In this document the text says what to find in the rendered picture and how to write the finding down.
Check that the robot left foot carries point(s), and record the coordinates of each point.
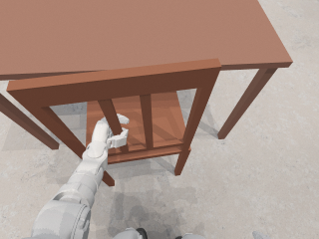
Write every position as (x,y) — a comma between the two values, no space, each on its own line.
(143,232)

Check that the robot left forearm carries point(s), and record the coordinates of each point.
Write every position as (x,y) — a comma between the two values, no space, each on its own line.
(86,179)

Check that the robot left upper arm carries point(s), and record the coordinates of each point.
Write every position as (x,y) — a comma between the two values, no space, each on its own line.
(63,220)

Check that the table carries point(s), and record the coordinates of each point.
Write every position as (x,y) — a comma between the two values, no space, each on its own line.
(46,38)

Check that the chair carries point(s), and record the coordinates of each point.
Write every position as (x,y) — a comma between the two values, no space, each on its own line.
(145,95)

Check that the left robot hand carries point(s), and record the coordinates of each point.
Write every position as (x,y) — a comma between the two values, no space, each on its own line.
(102,132)

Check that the robot left shin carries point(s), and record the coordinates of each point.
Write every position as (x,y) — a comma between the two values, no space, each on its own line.
(131,229)

